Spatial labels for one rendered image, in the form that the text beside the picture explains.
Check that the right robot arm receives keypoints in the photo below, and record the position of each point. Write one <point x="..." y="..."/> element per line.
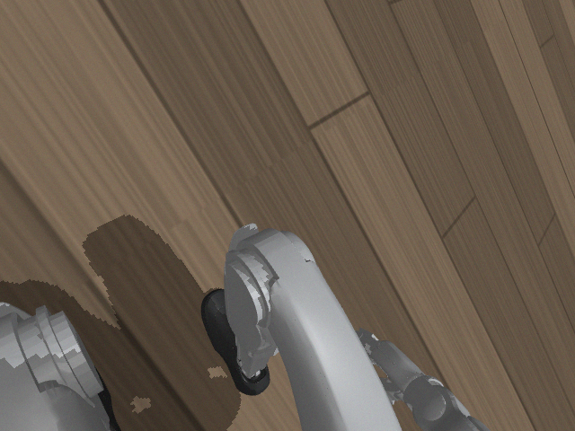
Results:
<point x="436" y="408"/>

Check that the right robot foot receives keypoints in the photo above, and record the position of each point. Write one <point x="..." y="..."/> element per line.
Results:
<point x="213" y="313"/>

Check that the left robot foot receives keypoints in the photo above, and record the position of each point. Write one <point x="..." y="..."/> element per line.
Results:
<point x="105" y="398"/>

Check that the right robot hand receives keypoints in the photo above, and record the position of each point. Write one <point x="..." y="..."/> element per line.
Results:
<point x="400" y="370"/>

